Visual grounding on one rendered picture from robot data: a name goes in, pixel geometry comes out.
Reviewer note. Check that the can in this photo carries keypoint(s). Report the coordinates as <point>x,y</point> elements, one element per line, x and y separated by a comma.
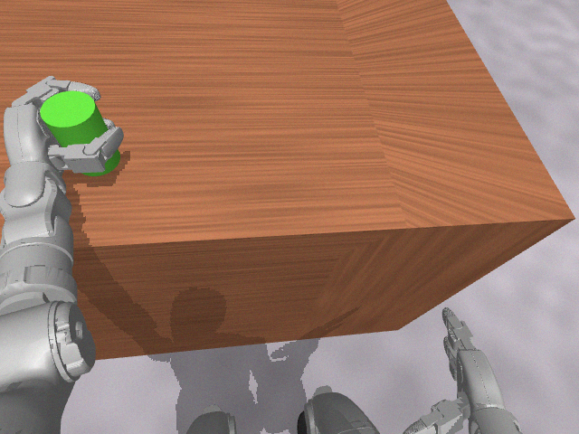
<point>73,118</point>

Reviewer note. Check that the right robot arm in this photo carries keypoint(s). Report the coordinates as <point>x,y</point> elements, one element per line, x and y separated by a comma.
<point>493,421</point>

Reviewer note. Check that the right robot hand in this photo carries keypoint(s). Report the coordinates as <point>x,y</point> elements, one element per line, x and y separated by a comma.
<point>477,384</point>

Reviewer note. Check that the left robot hand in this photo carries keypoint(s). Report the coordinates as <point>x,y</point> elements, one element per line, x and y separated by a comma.
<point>27,138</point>

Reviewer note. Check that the left robot arm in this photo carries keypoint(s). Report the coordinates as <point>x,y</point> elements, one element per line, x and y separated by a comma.
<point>45,345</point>

